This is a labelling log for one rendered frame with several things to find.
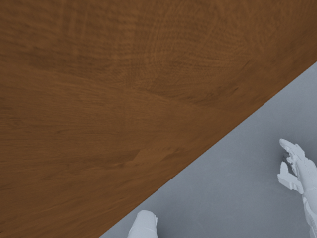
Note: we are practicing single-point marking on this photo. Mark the robot left thigh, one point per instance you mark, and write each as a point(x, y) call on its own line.
point(144, 226)

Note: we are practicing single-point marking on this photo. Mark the table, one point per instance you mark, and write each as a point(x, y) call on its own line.
point(102, 102)

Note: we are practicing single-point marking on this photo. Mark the right robot hand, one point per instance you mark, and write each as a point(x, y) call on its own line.
point(305, 169)

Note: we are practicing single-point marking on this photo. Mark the right robot forearm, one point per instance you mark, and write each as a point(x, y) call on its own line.
point(309, 199)

